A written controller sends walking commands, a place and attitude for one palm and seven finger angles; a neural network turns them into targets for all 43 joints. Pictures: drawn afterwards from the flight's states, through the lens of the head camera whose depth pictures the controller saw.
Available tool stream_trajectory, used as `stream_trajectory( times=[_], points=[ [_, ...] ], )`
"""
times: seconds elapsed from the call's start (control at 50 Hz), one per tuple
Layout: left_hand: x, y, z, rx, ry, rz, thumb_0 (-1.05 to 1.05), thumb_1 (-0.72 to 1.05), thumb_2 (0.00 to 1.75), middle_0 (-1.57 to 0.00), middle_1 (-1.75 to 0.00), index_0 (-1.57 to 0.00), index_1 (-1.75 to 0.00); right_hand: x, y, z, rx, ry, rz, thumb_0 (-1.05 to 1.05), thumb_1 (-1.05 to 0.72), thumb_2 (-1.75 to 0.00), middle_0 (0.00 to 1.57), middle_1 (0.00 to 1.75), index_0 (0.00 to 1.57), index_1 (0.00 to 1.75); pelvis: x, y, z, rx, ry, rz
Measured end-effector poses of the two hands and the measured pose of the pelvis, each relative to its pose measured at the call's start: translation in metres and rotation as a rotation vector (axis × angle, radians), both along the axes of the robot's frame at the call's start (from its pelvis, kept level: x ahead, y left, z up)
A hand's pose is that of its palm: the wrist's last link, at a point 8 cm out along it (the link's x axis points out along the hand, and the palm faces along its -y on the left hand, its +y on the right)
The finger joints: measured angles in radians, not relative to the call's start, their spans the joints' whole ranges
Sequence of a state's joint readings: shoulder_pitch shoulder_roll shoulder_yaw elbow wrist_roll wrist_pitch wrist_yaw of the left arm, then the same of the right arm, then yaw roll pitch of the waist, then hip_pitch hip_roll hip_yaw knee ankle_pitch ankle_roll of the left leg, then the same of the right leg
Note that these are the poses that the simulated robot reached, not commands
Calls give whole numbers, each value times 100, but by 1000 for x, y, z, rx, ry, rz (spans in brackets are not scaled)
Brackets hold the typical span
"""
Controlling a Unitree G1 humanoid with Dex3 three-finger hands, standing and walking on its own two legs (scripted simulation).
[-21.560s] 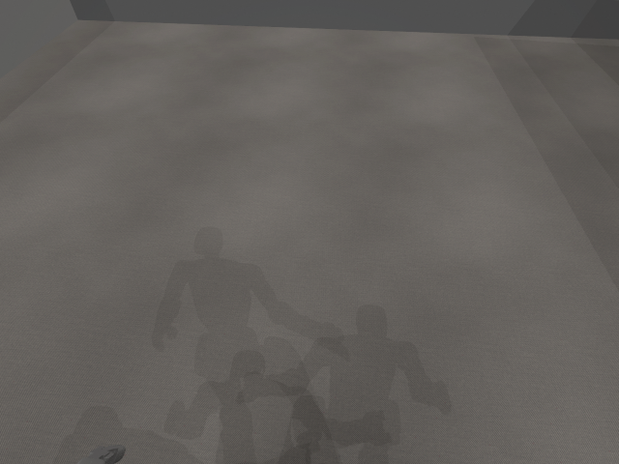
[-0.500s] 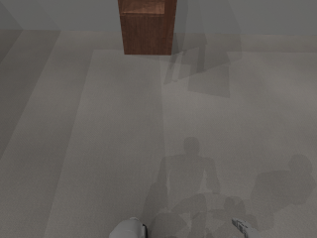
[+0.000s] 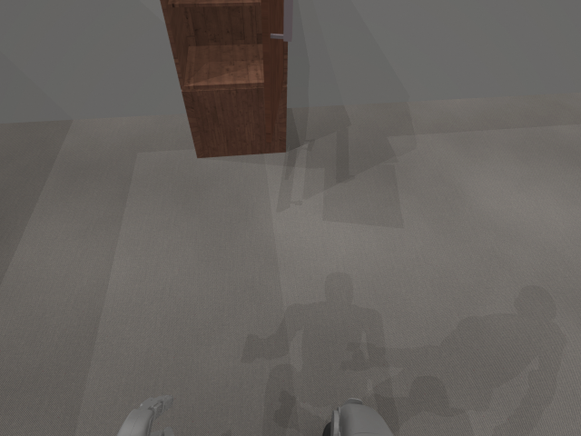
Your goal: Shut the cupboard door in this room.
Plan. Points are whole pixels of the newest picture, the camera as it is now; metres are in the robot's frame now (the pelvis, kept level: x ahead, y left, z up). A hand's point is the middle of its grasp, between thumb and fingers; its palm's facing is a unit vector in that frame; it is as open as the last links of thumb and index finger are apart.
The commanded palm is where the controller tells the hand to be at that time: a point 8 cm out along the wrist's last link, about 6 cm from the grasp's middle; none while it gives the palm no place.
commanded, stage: stand and wait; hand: left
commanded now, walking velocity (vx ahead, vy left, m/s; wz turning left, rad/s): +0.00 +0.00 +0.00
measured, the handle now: (280, 14) +1.15 +0.04 +0.08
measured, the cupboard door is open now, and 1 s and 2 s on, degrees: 77 77 77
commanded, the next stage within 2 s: look at it before walking up in 1.06 s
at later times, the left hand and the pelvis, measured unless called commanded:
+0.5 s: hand out of the picture +0.15 +0.15 -0.18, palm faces +0.09 -0.98 -0.19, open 7.3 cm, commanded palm none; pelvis +0.13 -0.03 +0.00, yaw +1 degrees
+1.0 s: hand out of the picture +0.15 +0.16 -0.17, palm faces +0.04 -0.98 -0.17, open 7.4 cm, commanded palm none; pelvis +0.17 +0.00 +0.01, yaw -1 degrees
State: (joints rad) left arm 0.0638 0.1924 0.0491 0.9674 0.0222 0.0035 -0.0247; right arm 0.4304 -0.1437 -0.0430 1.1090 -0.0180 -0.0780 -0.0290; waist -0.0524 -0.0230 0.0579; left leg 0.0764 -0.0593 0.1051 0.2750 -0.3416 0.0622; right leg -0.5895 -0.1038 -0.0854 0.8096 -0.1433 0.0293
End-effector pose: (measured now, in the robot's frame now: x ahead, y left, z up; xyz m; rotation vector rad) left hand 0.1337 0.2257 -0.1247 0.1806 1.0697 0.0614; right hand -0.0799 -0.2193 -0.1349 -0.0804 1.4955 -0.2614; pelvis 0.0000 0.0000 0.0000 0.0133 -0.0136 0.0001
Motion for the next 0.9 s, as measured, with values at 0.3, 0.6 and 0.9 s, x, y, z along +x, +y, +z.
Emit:
stream_trajectory(
  times=[0.3, 0.6, 0.9],
  points=[
    [41, -38, -5, 63, 113, 102, -2, 95, 89, -20, -30, -20, -30, 152, -40, -20, 58, -27, 60, 1, -91, -90, 19, 30, 19, 30, 103, -44, -2, -6, -13, 18],
    [-2, -30, -24, -36, 300, 186, 0, 92, 89, -20, -30, -20, -30, 278, -27, 4, -28, -237, 183, 1, -94, -90, 19, 29, 19, 30, 146, -19, 5, -21, -26, 7],
    [-9, -23, -16, -25, 405, 153, 0, 91, 89, -20, -30, -20, -30, 253, -6, -1, 1, -118, 126, 1, -94, -90, 19, 30, 20, 30, 166, -2, 9, -13, -17, -12]
  ],
)
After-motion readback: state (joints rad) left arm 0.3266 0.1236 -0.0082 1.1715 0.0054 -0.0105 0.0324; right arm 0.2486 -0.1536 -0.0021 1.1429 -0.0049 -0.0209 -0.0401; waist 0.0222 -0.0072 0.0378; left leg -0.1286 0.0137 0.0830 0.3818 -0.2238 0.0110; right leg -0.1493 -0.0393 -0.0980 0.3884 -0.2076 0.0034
